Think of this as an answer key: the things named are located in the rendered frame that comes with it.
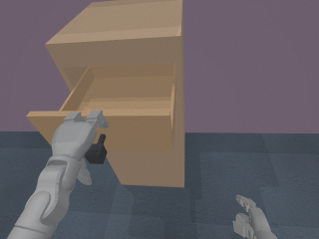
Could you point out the robot right hand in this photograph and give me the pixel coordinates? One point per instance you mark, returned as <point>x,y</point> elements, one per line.
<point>245,225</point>

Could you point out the right robot forearm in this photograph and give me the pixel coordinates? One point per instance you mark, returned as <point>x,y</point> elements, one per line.
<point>263,234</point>

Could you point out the handle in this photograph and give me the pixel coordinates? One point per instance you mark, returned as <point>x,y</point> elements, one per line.
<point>97,152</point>

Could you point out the left robot forearm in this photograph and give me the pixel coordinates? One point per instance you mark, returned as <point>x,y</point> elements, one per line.
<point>50,202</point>

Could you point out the cabinet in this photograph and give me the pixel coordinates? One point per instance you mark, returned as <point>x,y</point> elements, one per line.
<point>130,32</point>

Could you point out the robot left hand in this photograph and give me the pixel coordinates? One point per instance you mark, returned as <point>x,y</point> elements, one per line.
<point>75,136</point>

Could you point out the drawer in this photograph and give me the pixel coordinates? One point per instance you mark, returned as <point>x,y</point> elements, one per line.
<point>138,102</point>

